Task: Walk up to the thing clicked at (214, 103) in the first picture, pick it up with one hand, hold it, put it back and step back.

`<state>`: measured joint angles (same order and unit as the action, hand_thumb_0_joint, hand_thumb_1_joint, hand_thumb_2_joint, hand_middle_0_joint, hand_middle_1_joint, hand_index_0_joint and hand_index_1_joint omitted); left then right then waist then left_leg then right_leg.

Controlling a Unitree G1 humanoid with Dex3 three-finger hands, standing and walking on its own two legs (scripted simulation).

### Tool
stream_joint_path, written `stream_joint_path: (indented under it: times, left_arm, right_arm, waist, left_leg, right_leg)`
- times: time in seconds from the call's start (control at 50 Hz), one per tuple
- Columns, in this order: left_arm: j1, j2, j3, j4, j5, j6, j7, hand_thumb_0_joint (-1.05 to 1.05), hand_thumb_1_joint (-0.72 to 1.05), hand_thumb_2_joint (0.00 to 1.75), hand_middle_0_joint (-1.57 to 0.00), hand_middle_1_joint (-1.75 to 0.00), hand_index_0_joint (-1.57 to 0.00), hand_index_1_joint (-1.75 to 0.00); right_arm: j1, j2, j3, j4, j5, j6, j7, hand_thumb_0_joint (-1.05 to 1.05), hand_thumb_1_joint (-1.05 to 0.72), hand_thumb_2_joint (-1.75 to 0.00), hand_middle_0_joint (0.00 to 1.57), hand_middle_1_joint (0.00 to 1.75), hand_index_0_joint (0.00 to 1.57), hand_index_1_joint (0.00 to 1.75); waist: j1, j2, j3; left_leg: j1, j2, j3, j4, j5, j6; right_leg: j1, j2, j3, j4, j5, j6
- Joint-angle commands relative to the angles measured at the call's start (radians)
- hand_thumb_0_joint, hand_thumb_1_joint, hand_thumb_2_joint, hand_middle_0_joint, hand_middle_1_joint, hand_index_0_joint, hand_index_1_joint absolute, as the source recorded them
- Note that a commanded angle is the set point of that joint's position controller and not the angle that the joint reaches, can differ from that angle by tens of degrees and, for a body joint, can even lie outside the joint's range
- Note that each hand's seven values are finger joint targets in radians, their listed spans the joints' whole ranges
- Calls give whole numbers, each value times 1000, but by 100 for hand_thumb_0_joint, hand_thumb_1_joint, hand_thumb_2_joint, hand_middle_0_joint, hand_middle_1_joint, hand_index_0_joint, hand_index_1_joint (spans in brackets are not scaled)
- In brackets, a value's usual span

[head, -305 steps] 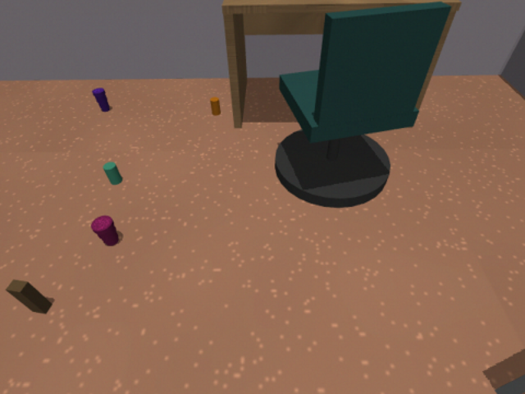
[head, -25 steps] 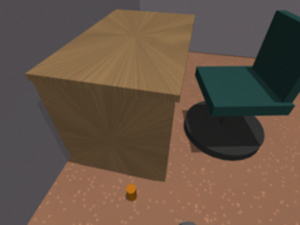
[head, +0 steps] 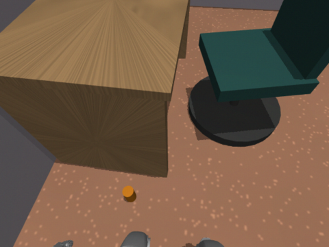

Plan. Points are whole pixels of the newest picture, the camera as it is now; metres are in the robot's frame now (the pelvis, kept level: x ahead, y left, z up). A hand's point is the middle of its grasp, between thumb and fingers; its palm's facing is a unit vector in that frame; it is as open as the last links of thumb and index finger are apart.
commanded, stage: walk up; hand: left
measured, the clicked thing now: (129, 194) +0.43 +0.25 -0.69
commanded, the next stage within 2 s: none
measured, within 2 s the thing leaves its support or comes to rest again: neither
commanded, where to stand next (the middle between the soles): +0.05 -0.01 m, yaw +2 degrees
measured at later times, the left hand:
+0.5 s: hand out of the picture +0.06 +0.23 -0.14, palm faces -0.02 -0.91 -0.43, open 7.4 cm
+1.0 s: hand out of the picture +0.01 +0.23 -0.13, palm faces +0.05 -0.93 -0.37, open 7.4 cm
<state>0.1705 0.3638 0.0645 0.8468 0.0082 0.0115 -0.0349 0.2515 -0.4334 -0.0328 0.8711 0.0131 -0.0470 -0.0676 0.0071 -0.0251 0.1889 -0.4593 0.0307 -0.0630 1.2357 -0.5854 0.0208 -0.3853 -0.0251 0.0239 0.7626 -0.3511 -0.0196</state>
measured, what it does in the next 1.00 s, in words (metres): steps on the spot: left foot, then right foot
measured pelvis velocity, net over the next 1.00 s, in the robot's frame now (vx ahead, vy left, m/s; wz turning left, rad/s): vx -0.04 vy -0.03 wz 0.05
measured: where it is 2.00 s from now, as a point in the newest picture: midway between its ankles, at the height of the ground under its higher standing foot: outside the picture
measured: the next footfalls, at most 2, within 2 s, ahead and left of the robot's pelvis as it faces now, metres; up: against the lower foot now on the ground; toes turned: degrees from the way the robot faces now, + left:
left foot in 0.14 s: +0.13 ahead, +0.11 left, +0.00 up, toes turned +3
right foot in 0.42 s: +0.01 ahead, -0.14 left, +0.00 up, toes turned +1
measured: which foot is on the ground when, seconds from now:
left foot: up 0.00-0.12, down 0.14-0.46, up 0.48-0.72, down 0.74-1.00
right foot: down 0.00-0.18, up 0.20-0.40, down 0.42-1.00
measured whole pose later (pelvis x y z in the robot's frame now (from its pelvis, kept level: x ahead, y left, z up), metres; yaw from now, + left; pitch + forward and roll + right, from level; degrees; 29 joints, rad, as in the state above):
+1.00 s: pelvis -0.04 -0.03 +0.02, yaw +3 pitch -3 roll +0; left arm 0.18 0.34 0.02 1.04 0.03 -0.02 0.00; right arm 0.12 -0.35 -0.02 1.03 -0.01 0.02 0.02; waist 0.01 0.02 0.05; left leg -0.26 0.00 -0.04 0.58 -0.31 0.00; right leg -0.22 -0.02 -0.03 0.59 -0.32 -0.01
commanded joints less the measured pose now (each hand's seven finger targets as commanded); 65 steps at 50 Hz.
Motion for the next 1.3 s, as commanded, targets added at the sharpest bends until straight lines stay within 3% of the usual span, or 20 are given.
stream_joint_path:
  times: [0.0, 0.06, 0.12, 0.18, 0.28, 0.4, 0.42, 0.44, 0.46, 0.54, 0.64, 0.72, 0.76, 0.78, 0.8, 0.86, 0.94, 1.02, 1.1, 1.28]
  left_arm:
    - [35, 242, 53, -41, 8, -27, 48, 0, 90, 90, -20, -30, -20, -30]
    - [7, 256, 33, -42, -10, -31, 58, 0, 90, 90, -20, -30, -20, -30]
    - [-55, 233, 18, -58, -44, -10, 60, 0, 90, 90, -20, -30, -20, -30]
    - [14, 218, 18, -20, -44, 25, 86, 0, 90, 90, -20, -30, -20, -30]
    - [45, 222, 34, 33, -28, 11, 63, 0, 90, 90, -20, -30, -20, -30]
    - [78, 204, 36, 77, 0, -47, 74, 0, 90, 90, -20, -30, -20, -30]
    - [72, 269, 47, 66, 17, -60, 81, 0, 90, 90, -20, -30, -20, -30]
    - [38, 348, 63, 50, 22, -61, 84, 0, 90, 90, -20, -30, -20, -30]
    - [1, 417, 73, 35, 26, -60, 85, 0, 90, 90, -20, -30, -20, -30]
    - [-31, 265, 51, 36, 19, -71, 84, 0, 90, 90, -20, -30, -20, -30]
    - [44, 255, 49, 45, 21, -66, 77, 0, 90, 90, -20, -30, -20, -30]
    - [-14, 220, 25, 21, 1, -53, 61, 0, 90, 90, -20, -30, -20, -30]
    - [13, 130, -3, 21, -16, -47, 55, 0, 90, 90, -20, -30, -20, -30]
    - [-15, 197, 14, 56, -10, -41, 64, 0, 90, 90, -20, -30, -20, -30]
    - [-5, 213, 17, 70, -3, -45, 61, 0, 90, 90, -20, -30, -20, -30]
    - [42, 211, 16, 120, 9, -68, 51, 0, 90, 90, -20, -30, -20, -30]
    - [-103, 277, 25, 111, 23, -66, 52, 0, 90, 90, -20, -30, -20, -30]
    - [-111, 201, 8, 133, 8, -68, 43, 0, 90, 90, -20, -30, -20, -30]
    - [-104, 207, 9, 159, 6, -70, 40, 0, 90, 90, -20, -30, -20, -30]
    - [-114, 204, -3, 192, -8, -65, 52, 0, 90, 90, -20, -30, -20, -30]
  right_arm:
    - [124, -161, -35, -3, 11, -26, 2, 0, -90, -90, 20, 30, 20, 30]
    - [76, -140, -34, -7, 9, -17, 14, 0, -90, -90, 20, 30, 20, 30]
    - [101, -192, -64, 6, -21, -10, 15, 0, -90, -90, 20, 30, 20, 30]
    - [-39, -322, -86, -50, -16, 4, 28, 0, -90, -90, 20, 30, 20, 30]
    - [-109, -218, -70, -63, -24, 16, 29, 0, -90, -90, 20, 30, 20, 30]
    - [-155, -154, -46, -58, -18, 58, 56, 0, -90, -90, 20, 30, 20, 30]
    - [-157, -116, -35, -63, -5, 61, 59, 0, -90, -90, 20, 30, 20, 30]
    - [-193, -98, -31, -81, -8, 61, 53, 0, -90, -90, 20, 30, 20, 30]
    - [-220, -143, -52, -76, -17, 67, 39, 0, -90, -90, 20, 30, 20, 30]
    - [-145, -127, -56, -11, -5, 56, 55, 0, -90, -90, 20, 30, 20, 30]
    - [-165, -96, -38, -5, -11, 39, 59, 0, -90, -90, 20, 30, 20, 30]
    - [-81, -128, -59, 57, -34, 15, 56, 0, -90, -90, 20, 30, 20, 30]
    - [-109, -204, -68, 48, -44, 5, 53, 0, -90, -90, 20, 30, 20, 30]
    - [-127, -240, -71, 47, -28, 8, 61, 0, -90, -90, 20, 30, 20, 30]
    - [-167, -228, -68, 49, -29, 15, 66, 0, -90, -90, 20, 30, 20, 30]
    - [-264, -123, -22, 32, -18, 30, 74, 0, -90, -90, 20, 30, 20, 30]
    - [-154, -119, -31, 109, -21, 44, 85, 0, -90, -90, 20, 30, 20, 30]
    - [-168, -131, -28, 127, -26, 21, 88, 0, -90, -90, 20, 30, 20, 30]
    - [-185, -133, -18, 139, -29, 12, 83, 0, -90, -90, 20, 30, 20, 30]
    - [-171, -139, -18, 178, -19, 6, 65, 0, -90, -90, 20, 30, 20, 30]
  waist:
    - [2, -103, -189]
    - [-3, -151, -209]
    - [-56, -68, -241]
    - [-33, 195, -257]
    - [3, 145, -245]
    - [29, 123, -317]
    - [26, 0, -287]
    - [36, -104, -238]
    - [54, -168, -205]
    - [-2, -71, -148]
    - [46, -166, -220]
    - [-20, -100, -258]
    - [-1, 151, -297]
    - [-21, 169, -264]
    - [1, 156, -231]
    - [43, 101, -165]
    - [-31, -31, -64]
    - [-12, -4, -106]
    - [-2, 15, -160]
    - [5, 71, -302]
  left_leg:
    - [8, 13, 78, -257, 89, -5]
    - [91, 4, 95, -450, 234, -12]
    - [276, 18, 19, -636, 706, 13]
    - [176, 406, -479, -826, 775, 292]
    - [168, 238, -186, -729, 711, 199]
    - [158, 115, -43, -482, 675, 96]
    - [-16, 42, -24, -393, 524, 38]
    - [-132, -61, -32, -396, 88, 1]
    - [-48, -30, -83, -286, -22, -1]
    - [-91, -78, -58, -272, 135, 1]
    - [7, -38, 47, -538, 173, -14]
    - [381, -22, 25, -824, 435, 26]
    - [498, 232, -345, -899, 436, 137]
    - [321, 287, -355, -888, 332, 227]
    - [232, 257, -311, -887, 251, 222]
    - [117, 55, -66, -766, 287, 43]
    - [217, -21, -9, -685, 153, 4]
    - [198, 53, -127, -864, 217, 30]
    - [174, 52, -121, -888, 252, 21]
    - [311, 80, -79, -832, 776, 28]
  right_leg:
    - [123, -174, 118, -138, 812, -225]
    - [119, -192, 138, -91, 852, -213]
    - [-25, -147, 110, 34, 518, -101]
    - [-26, 55, 68, 372, -330, -15]
    - [-29, 32, 43, 352, -207, -16]
    - [257, 0, 17, -340, 139, 0]
    - [318, -136, 240, -347, 244, -31]
    - [269, -324, 419, -342, 378, -148]
    - [109, -416, 519, -348, 422, -248]
    - [261, -223, 180, -245, 679, -135]
    - [376, -197, 140, -227, 631, -129]
    - [122, -168, 82, -121, 440, -69]
    - [-85, -8, -25, -8, -3, 11]
    - [34, -20, -17, 13, -236, 6]
    - [103, -39, 0, -39, -202, -5]
    - [212, -72, 71, -344, 76, -18]
    - [-31, -209, 250, -524, -432, -95]
    - [99, -75, 65, -425, -112, -23]
    - [215, -85, 65, -424, -26, -20]
    - [348, -98, -3, -379, 352, -4]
